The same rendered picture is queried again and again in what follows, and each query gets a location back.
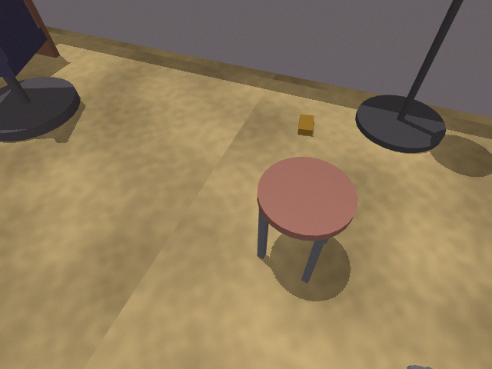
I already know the stool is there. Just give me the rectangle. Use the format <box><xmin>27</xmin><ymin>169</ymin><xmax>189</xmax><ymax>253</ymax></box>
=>
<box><xmin>258</xmin><ymin>157</ymin><xmax>358</xmax><ymax>283</ymax></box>

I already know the office chair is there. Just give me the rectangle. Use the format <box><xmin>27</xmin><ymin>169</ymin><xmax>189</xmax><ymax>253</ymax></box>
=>
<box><xmin>0</xmin><ymin>0</ymin><xmax>80</xmax><ymax>141</ymax></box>

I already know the coat stand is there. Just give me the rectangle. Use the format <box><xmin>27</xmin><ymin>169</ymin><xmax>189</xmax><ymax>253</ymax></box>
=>
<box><xmin>355</xmin><ymin>0</ymin><xmax>463</xmax><ymax>153</ymax></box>

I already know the small box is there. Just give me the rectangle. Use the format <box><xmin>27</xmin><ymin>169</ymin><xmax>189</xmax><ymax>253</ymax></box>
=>
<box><xmin>298</xmin><ymin>115</ymin><xmax>314</xmax><ymax>136</ymax></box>

